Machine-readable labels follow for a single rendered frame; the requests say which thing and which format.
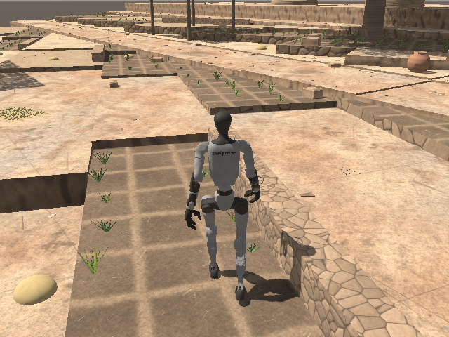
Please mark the right robot forearm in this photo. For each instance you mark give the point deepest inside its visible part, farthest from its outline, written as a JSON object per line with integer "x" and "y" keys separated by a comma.
{"x": 254, "y": 182}

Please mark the left robot forearm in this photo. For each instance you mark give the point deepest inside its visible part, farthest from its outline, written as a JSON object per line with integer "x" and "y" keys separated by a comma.
{"x": 193, "y": 193}

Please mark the robot left thigh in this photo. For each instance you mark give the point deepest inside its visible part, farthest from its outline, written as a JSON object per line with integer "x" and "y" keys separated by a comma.
{"x": 208, "y": 210}

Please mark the left robot upper arm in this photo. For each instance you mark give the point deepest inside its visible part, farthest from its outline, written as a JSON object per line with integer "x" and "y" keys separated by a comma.
{"x": 201, "y": 149}

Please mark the robot head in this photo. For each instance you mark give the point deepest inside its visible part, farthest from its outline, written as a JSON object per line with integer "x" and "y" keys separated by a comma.
{"x": 223, "y": 121}

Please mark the robot right hand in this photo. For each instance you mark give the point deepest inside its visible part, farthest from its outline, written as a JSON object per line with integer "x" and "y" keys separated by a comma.
{"x": 250, "y": 193}

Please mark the right robot upper arm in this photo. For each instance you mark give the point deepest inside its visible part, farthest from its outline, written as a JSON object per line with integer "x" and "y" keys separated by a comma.
{"x": 248, "y": 158}

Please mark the robot left hand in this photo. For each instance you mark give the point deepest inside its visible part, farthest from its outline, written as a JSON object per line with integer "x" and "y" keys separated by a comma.
{"x": 188, "y": 214}

